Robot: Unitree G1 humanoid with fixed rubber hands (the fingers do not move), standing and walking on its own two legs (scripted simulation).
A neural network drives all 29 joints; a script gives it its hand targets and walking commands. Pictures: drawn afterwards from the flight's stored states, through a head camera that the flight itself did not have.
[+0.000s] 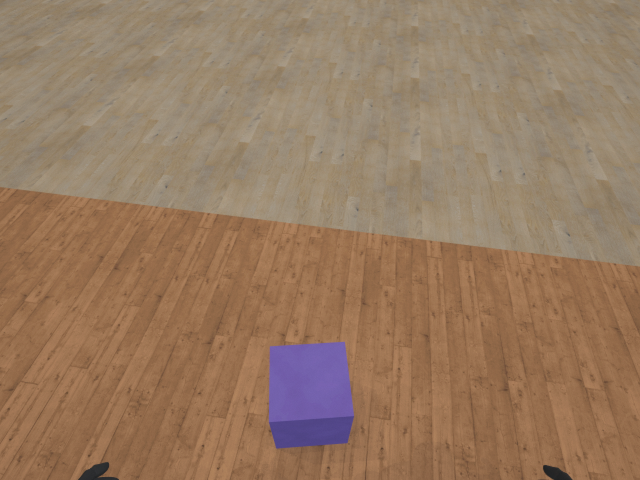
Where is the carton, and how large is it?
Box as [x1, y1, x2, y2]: [269, 342, 353, 448]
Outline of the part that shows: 344,342 270,346 269,424 276,448 347,442 353,418 353,411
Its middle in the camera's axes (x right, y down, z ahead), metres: -0.03 +0.44 +1.11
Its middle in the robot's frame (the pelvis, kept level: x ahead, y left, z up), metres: +0.45 +0.03 -0.66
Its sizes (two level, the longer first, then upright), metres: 0.210 0.200 0.250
